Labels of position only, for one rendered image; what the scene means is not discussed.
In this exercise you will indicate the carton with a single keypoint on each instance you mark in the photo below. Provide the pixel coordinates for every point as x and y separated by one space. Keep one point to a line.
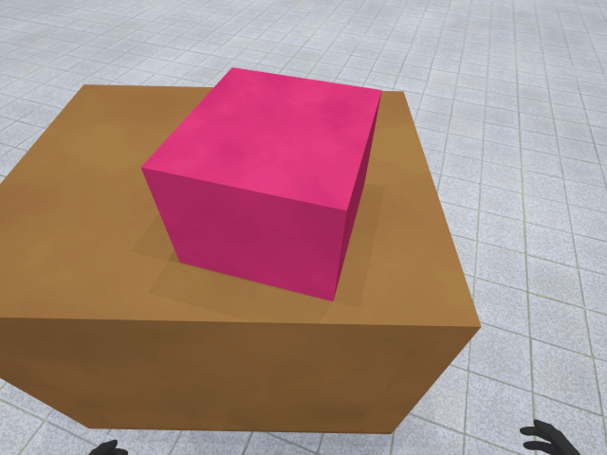
262 180

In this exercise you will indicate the right robot hand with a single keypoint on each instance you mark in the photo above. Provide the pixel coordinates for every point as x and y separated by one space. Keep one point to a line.
559 444

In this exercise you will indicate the pedestal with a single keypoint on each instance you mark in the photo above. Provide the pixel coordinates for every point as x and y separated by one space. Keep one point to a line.
100 321

